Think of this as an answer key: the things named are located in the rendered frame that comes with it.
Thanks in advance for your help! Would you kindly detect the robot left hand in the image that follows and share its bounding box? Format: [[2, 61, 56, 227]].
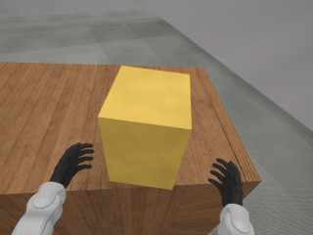
[[49, 143, 95, 189]]

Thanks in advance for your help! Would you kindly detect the carton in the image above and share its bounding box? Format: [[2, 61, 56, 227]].
[[98, 66, 192, 190]]

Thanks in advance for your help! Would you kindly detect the left robot forearm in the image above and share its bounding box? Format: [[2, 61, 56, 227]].
[[12, 181, 67, 235]]

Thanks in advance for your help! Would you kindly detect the right robot forearm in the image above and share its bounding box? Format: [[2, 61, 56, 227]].
[[217, 204, 254, 235]]

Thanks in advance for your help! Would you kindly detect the pedestal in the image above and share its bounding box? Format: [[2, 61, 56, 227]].
[[0, 62, 262, 235]]

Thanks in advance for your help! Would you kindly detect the robot right hand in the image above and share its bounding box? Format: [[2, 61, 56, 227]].
[[207, 158, 244, 208]]

